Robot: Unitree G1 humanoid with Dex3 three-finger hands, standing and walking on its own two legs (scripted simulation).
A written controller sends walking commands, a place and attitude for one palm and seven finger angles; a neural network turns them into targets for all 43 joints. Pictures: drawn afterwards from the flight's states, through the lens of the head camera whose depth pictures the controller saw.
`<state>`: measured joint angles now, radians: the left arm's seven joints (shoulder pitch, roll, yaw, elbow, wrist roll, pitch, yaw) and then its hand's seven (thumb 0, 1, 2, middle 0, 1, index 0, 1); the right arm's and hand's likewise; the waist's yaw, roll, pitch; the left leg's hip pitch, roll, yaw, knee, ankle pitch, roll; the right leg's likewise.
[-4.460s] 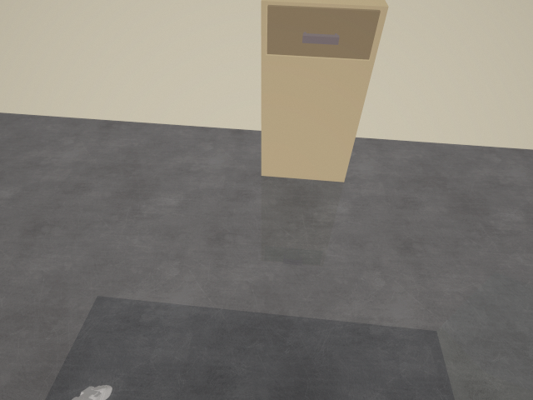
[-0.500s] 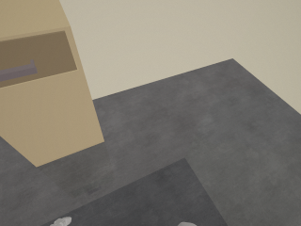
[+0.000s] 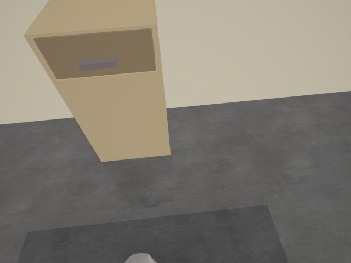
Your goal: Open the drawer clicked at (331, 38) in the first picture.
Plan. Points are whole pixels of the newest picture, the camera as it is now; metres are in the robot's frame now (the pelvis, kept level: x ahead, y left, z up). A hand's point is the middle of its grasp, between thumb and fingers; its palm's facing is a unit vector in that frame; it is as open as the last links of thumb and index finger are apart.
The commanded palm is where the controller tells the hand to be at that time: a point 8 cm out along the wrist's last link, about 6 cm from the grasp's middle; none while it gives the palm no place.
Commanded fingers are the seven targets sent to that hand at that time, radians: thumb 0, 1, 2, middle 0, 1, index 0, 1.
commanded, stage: turn to face it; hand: left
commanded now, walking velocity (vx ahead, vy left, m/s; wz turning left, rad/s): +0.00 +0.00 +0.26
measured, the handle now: (99, 60) +0.79 +0.35 +0.01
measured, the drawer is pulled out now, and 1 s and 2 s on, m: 0.00 0.00 0.00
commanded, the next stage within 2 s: take the last steps up to it in 0.06 s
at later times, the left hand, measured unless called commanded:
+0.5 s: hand out of the picture +0.05 +0.24 -0.17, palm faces +0.12 -0.97 -0.19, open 7.4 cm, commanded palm none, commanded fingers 0.00 0.90 0.90 -0.20 -0.30 -0.20 -0.30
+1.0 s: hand out of the picture +0.08 +0.17 -0.16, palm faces +0.22 -0.96 -0.19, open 7.3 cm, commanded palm none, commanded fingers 0.00 0.90 0.90 -0.20 -0.30 -0.20 -0.30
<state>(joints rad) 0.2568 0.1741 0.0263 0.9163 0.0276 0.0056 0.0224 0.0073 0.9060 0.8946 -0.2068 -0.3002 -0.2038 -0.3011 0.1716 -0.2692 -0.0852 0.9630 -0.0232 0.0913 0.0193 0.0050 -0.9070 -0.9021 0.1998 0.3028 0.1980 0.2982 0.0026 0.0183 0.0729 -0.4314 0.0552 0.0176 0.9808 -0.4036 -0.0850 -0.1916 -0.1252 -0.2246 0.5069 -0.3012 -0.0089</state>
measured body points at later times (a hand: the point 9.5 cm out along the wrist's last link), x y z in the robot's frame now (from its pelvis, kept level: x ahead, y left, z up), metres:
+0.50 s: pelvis +0.02 +0.05 +0.00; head +0.02 +0.06 +0.45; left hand +0.04 +0.30 -0.15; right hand +0.07 -0.19 -0.14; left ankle -0.03 +0.14 -0.74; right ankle +0.05 -0.10 -0.69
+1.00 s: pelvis +0.15 +0.01 +0.01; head +0.15 +0.00 +0.46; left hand +0.07 +0.22 -0.14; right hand +0.20 -0.21 -0.16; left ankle +0.20 +0.18 -0.68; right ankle +0.12 -0.08 -0.74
